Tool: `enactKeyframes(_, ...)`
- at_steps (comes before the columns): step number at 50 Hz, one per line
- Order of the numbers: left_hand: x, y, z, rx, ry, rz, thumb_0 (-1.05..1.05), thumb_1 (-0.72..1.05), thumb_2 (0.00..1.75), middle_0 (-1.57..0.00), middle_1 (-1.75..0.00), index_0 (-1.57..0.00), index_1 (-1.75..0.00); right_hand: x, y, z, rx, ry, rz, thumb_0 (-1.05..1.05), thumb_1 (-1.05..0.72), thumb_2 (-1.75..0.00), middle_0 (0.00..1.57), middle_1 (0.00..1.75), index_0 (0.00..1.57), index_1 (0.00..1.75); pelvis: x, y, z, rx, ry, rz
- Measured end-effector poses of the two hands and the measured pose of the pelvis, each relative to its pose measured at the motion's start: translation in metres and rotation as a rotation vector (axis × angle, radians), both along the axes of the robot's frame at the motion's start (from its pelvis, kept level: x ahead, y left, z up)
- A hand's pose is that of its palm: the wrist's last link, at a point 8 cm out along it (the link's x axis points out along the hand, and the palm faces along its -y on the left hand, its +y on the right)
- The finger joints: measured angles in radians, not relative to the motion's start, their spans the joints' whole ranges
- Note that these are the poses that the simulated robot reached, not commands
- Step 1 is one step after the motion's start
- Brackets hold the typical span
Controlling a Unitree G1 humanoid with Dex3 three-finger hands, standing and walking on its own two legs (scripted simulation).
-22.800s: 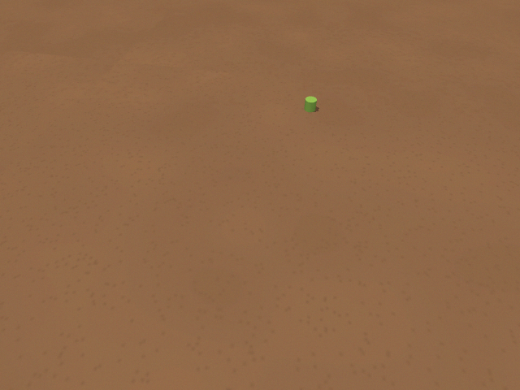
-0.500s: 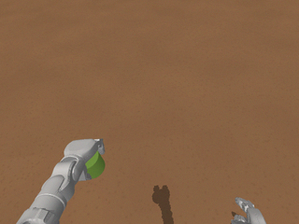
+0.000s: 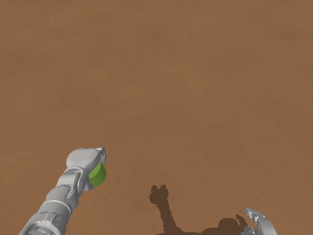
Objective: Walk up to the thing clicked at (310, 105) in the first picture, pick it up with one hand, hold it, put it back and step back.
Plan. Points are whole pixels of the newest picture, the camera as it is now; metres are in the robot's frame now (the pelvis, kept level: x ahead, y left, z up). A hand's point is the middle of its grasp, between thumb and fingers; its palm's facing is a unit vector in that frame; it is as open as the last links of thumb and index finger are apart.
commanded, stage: crouch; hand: left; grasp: from above
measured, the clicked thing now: (91, 171) +0.32 +0.23 -0.10
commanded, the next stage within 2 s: lower in 1.74 s
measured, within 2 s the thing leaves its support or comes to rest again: neither
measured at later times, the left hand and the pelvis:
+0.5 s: hand (105, 178) +0.38 +0.24 -0.32, palm faces -0.43 +0.02 -0.90, open 10.3 cm; pelvis -0.05 +0.01 -0.20, yaw -1 degrees
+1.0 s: hand (110, 184) +0.41 +0.26 -0.49, palm faces -0.45 -0.02 -0.89, open 10.3 cm; pelvis -0.06 +0.01 -0.34, yaw -3 degrees
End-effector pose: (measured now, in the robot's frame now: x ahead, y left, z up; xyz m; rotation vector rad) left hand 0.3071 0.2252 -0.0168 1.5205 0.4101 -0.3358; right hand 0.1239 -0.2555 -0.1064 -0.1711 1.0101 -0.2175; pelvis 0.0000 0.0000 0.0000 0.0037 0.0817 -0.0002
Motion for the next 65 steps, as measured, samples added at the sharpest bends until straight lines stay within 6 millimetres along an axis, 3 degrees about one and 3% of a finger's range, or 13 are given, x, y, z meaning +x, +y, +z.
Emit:
enactKeyframes(4,0.007,0.002,-0.032,0.023,0.000,-0.011,0.01,-0.09,0.81,-0.42,-1.01,-0.49,-0.97,-0.018,-0.009,-0.017,-0.033,0.054,-0.001,0.01,-0.90,-0.89,0.20,0.30,0.20,0.30,-0.006,0.000,-0.017,-0.006,0.077,0.007)
enactKeyframes(8,0.023,0.004,-0.069,0.047,-0.023,-0.023,0.01,-0.09,0.80,-0.43,-1.01,-0.49,-0.96,-0.043,-0.020,-0.045,-0.072,0.111,-0.014,0.01,-0.90,-0.89,0.20,0.30,0.20,0.29,-0.014,0.002,-0.048,-0.017,0.171,0.009)
enactKeyframes(15,0.051,0.008,-0.142,0.064,-0.045,-0.010,0.01,-0.09,0.80,-0.43,-1.01,-0.50,-0.95,-0.095,-0.028,-0.110,-0.112,0.222,-0.060,0.01,-0.91,-0.89,0.20,0.30,0.20,0.29,-0.030,0.006,-0.113,-0.031,0.323,0.006)
enactKeyframes(23,0.071,0.013,-0.221,0.065,-0.047,0.015,0.01,-0.09,0.80,-0.42,-1.01,-0.51,-0.95,-0.140,-0.014,-0.188,-0.095,0.325,-0.092,0.01,-0.91,-0.89,0.20,0.30,0.20,0.29,-0.046,0.010,-0.185,-0.044,0.439,0.005)
enactKeyframes(29,0.079,0.020,-0.279,0.054,-0.009,0.017,0.01,-0.09,0.80,-0.42,-1.01,-0.51,-0.95,-0.150,-0.001,-0.237,-0.070,0.352,-0.073,0.01,-0.91,-0.89,0.20,0.30,0.20,0.29,-0.055,0.011,-0.231,-0.056,0.499,0.005)
enactKeyframes(38,0.093,0.030,-0.353,0.034,-0.015,0.001,0.01,-0.10,0.80,-0.43,-1.01,-0.52,-0.94,-0.139,-0.002,-0.294,-0.081,0.362,0.007,0.01,-0.91,-0.89,0.20,0.30,0.21,0.29,-0.060,0.010,-0.291,-0.080,0.561,0.005)
enactKeyframes(50,0.107,0.038,-0.417,0.027,-0.010,0.026,0.01,-0.10,0.81,-0.43,-1.00,-0.52,-0.93,-0.129,-0.016,-0.333,-0.112,0.381,0.065,0.00,-0.91,-0.90,0.20,0.30,0.20,0.29,-0.062,0.008,-0.340,-0.092,0.574,-0.007)
enactKeyframes(65,0.122,0.037,-0.463,0.019,0.015,0.018,0.01,-0.10,0.81,-0.45,-0.99,-0.54,-0.92,-0.166,-0.015,-0.367,-0.089,0.475,0.048,0.00,-0.92,-0.90,0.20,0.30,0.20,0.29,-0.067,0.007,-0.381,-0.096,0.554,-0.025)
